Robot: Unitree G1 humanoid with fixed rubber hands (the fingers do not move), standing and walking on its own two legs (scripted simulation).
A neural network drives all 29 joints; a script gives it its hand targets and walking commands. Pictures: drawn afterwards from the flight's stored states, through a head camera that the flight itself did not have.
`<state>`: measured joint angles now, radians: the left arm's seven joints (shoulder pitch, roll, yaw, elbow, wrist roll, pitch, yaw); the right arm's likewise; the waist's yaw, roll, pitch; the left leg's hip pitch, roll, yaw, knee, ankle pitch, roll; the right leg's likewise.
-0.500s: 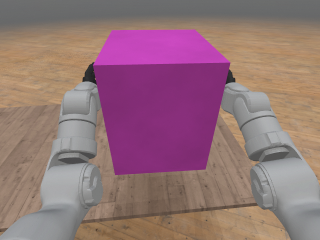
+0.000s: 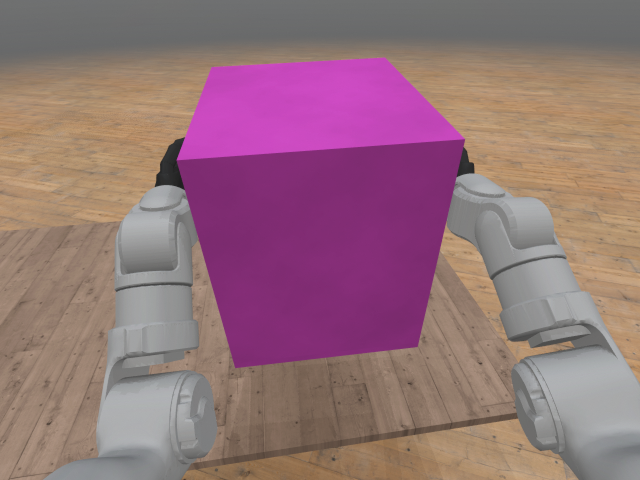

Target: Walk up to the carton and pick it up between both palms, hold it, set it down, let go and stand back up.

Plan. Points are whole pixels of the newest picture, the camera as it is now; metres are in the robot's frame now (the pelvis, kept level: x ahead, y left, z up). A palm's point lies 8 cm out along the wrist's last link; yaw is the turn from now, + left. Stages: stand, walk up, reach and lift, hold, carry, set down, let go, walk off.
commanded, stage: hold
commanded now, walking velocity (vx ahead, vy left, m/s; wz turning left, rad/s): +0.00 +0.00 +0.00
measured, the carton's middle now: (313, 205) +0.40 +0.00 +0.23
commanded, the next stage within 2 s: none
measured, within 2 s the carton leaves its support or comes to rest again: neither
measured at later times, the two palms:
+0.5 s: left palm (170, 190) +0.34 +0.16 +0.29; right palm (468, 179) +0.34 -0.17 +0.29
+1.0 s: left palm (171, 196) +0.36 +0.17 +0.27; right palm (451, 186) +0.36 -0.16 +0.27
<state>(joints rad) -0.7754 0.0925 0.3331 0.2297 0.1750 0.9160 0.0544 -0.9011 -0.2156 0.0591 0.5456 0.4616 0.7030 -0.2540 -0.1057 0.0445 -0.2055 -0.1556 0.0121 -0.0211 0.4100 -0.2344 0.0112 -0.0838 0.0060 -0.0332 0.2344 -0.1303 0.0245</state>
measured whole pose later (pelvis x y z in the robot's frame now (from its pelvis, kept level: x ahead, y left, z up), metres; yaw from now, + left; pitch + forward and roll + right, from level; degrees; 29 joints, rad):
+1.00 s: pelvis -0.02 -0.02 +0.00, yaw +1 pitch +1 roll -2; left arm -0.91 0.17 0.31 0.50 0.11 0.81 0.07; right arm -1.00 -0.19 0.02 0.74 0.41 0.64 -0.23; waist -0.08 0.02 -0.23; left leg -0.23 0.02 -0.05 0.41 -0.20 -0.01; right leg -0.16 0.02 -0.06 0.26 -0.11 0.00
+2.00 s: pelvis -0.03 -0.01 +0.00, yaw +0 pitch +0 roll -2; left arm -0.96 0.13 0.32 0.57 0.15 0.80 0.09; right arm -1.07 -0.22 -0.01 0.85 0.37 0.64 -0.18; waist -0.07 0.04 -0.24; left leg -0.21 0.02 -0.02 0.40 -0.19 0.01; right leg -0.16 0.01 -0.02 0.25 -0.10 0.01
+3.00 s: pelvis -0.01 +0.00 +0.00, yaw +0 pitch -1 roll -2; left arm -0.85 0.10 0.36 0.38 0.19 0.88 0.06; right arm -0.98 -0.21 0.03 0.71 0.42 0.69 -0.22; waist -0.08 0.04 -0.23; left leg -0.17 0.01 -0.02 0.42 -0.22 0.01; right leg -0.10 0.01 -0.02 0.24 -0.11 0.02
